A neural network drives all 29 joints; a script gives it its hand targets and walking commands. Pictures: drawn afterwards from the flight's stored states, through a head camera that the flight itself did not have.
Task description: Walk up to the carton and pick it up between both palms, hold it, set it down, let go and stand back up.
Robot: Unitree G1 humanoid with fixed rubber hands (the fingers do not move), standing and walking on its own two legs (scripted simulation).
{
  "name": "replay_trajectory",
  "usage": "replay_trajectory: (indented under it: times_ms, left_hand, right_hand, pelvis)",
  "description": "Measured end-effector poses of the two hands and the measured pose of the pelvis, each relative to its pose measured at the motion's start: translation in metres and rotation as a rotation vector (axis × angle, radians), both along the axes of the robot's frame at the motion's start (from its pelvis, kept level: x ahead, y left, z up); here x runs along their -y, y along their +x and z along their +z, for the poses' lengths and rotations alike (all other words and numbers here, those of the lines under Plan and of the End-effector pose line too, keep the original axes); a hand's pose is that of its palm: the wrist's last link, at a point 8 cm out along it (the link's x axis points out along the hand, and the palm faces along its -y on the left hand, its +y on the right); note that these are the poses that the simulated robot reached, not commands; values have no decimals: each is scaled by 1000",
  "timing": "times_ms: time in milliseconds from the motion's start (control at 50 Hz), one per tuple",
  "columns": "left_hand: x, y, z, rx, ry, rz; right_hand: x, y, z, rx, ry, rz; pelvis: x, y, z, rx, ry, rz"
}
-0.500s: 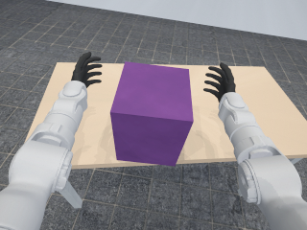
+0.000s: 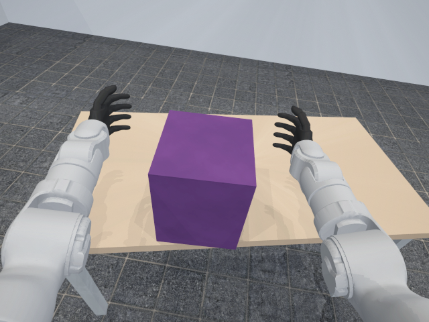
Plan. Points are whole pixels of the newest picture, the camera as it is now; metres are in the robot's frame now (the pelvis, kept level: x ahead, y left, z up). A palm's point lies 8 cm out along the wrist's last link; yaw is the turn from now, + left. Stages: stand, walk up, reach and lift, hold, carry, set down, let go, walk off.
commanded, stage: set down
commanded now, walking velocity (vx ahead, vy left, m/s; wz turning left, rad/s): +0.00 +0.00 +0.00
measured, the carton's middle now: (203, 181) +0.45 +0.02 -0.01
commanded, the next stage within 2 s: none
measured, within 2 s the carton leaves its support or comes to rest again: neither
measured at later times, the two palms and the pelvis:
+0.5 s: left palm (92, 185) +0.35 +0.23 +0.08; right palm (295, 205) +0.33 -0.16 +0.07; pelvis +0.00 +0.01 +0.00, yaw -1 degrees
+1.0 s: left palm (89, 233) +0.29 +0.23 +0.01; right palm (294, 247) +0.27 -0.16 +0.02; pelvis +0.02 +0.02 +0.00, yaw -1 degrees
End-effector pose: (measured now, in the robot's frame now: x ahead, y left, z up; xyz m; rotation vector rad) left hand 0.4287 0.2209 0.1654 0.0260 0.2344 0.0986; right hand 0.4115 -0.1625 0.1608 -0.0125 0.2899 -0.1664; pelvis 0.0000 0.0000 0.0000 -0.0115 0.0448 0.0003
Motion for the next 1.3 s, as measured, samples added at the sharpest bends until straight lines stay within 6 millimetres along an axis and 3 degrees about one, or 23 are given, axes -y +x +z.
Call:
replay_trajectory:
  times_ms: [160,380,660,860,1040,1160,1300]
  left_hand:
    - [0,-16,-27,3,1,-21]
    - [-6,-58,-72,-5,-19,-13]
    - [-13,-97,-106,13,-23,-10]
    - [-14,-125,-139,-8,-23,-11]
    - [-13,-144,-157,4,-10,-22]
    - [-15,-164,-176,-32,-8,-17]
    - [-15,-171,-190,-51,-4,-12]
  right_hand:
    - [1,-18,-28,17,25,-2]
    - [6,-63,-76,28,45,-21]
    - [-6,-100,-109,24,59,-18]
    - [1,-126,-133,-1,43,-28]
    - [0,-143,-149,11,40,-17]
    - [0,-166,-169,-29,33,-21]
    - [3,-174,-180,-43,15,-6]
  pelvis:
    - [0,2,2,32,-1,-2]
    - [-4,1,2,68,1,-14]
    - [-12,1,2,81,3,-20]
    - [-17,9,1,93,2,-26]
    - [-23,18,1,114,-7,-26]
    - [-26,23,0,135,-11,-31]
    - [-30,27,-1,128,-15,-35]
